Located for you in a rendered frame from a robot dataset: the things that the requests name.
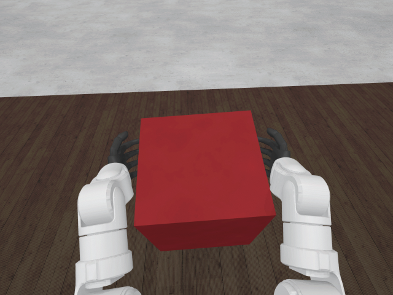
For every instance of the robot left hand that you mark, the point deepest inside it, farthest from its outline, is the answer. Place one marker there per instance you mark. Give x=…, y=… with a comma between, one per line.
x=117, y=154

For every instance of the carton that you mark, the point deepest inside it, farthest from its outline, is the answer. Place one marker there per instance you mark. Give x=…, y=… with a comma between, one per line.
x=201, y=181

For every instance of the robot right forearm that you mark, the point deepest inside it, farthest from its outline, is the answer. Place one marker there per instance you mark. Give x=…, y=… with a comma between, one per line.
x=307, y=244

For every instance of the robot right hand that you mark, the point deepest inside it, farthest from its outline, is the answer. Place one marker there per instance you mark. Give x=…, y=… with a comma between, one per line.
x=279, y=148

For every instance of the robot left forearm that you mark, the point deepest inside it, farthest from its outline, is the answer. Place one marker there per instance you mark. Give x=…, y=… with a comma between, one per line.
x=101, y=206

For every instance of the right robot upper arm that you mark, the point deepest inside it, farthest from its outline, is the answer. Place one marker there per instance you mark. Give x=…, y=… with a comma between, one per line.
x=305, y=287

